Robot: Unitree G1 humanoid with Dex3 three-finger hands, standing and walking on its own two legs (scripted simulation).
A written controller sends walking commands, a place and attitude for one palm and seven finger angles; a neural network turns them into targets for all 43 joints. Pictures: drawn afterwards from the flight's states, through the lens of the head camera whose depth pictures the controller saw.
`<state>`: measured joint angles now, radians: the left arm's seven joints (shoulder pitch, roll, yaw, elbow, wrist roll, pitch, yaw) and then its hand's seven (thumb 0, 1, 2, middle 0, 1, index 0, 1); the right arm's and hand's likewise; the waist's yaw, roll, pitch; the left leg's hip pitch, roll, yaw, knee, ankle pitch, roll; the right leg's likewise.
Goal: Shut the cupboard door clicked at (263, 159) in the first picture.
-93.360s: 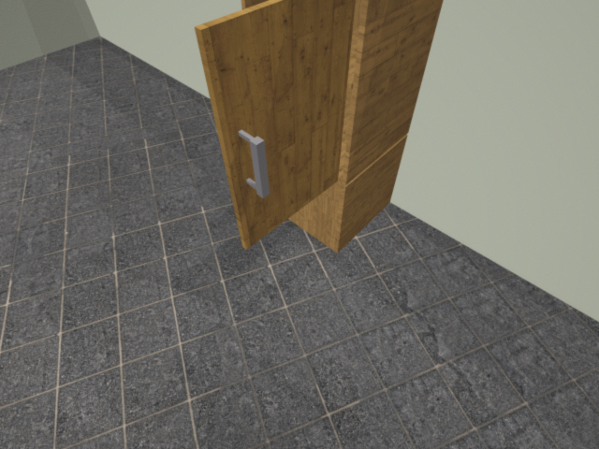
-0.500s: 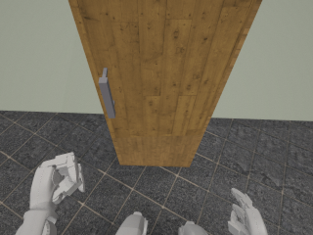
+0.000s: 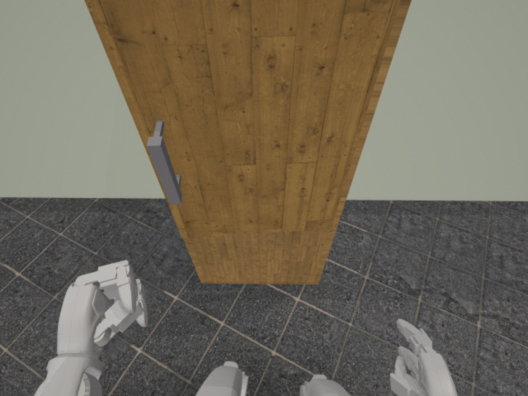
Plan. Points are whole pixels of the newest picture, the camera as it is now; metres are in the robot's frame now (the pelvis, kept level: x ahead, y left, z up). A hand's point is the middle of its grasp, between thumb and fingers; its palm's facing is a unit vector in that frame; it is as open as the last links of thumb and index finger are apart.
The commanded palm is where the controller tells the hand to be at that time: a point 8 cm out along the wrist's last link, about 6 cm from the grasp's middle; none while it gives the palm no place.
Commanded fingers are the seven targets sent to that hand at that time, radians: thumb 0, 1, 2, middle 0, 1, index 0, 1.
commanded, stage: bring the fist close to the handle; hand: left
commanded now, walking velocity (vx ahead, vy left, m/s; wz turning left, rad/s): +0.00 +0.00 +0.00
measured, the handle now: (168, 164) +0.48 +0.22 +0.05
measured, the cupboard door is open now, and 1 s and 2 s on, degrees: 4 4 0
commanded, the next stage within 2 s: push the door shut along its arc in 1.40 s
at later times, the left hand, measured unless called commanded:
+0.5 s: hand (159, 254) +0.30 +0.18 +0.06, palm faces +0.11 -0.99 -0.03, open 3.1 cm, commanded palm +0.28 +0.23 +0.06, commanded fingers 0.00 0.90 0.90 -1.30 -1.50 -1.30 -1.50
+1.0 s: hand (177, 201) +0.39 +0.17 +0.06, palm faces +0.13 -0.99 -0.02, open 3.1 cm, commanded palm +0.37 +0.22 +0.06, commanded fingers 0.00 0.90 0.90 -1.30 -1.50 -1.30 -1.50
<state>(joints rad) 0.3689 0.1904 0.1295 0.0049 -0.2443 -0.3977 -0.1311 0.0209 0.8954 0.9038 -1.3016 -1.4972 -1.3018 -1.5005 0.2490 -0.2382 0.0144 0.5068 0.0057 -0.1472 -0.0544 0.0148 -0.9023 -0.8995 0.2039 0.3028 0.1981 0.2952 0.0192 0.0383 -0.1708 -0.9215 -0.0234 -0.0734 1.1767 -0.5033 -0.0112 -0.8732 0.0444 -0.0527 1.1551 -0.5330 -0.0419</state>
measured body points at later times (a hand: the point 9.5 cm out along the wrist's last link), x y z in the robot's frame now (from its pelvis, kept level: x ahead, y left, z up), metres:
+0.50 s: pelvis +0.00 +0.01 +0.01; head +0.06 +0.00 +0.45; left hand +0.29 +0.23 +0.07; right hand +0.17 -0.23 -0.09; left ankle +0.04 +0.12 -0.65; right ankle +0.02 -0.10 -0.65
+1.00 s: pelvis +0.00 +0.01 +0.01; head +0.08 +0.01 +0.45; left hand +0.38 +0.23 +0.06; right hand +0.12 -0.24 -0.10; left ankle +0.04 +0.12 -0.65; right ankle +0.02 -0.10 -0.65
